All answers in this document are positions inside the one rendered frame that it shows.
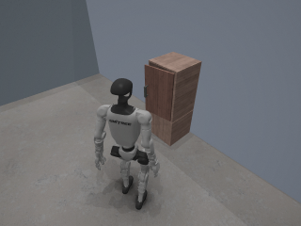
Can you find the left robot hand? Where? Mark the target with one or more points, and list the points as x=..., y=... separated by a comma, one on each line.
x=97, y=161

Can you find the robot torso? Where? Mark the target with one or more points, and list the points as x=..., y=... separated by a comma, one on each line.
x=125, y=130

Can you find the left robot forearm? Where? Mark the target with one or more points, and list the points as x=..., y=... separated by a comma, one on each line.
x=98, y=146

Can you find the right robot hand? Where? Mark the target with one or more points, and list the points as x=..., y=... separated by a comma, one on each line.
x=155, y=168

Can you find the robot left upper arm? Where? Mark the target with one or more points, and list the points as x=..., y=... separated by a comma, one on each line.
x=101, y=122

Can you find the robot right upper arm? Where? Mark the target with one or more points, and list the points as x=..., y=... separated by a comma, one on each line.
x=144, y=118

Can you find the robot left shin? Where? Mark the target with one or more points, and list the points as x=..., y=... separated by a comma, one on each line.
x=125, y=173

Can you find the handle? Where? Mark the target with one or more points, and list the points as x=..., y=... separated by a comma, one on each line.
x=145, y=91

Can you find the cupboard door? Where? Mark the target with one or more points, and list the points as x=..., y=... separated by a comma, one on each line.
x=160, y=86

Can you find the right robot forearm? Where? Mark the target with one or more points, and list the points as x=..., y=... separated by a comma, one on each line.
x=151, y=154

